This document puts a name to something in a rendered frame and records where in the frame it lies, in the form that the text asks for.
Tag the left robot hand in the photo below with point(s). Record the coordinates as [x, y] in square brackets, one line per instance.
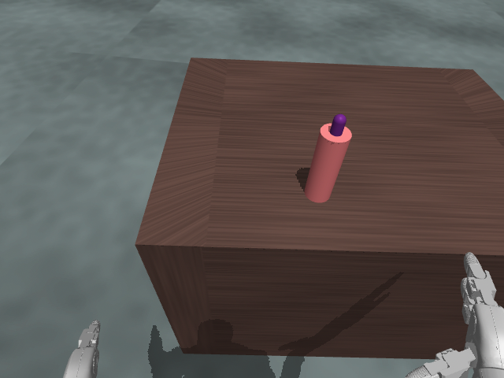
[83, 362]

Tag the bottle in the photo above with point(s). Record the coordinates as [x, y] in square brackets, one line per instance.
[332, 144]

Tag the right robot hand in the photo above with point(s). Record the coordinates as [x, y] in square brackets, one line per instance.
[484, 345]

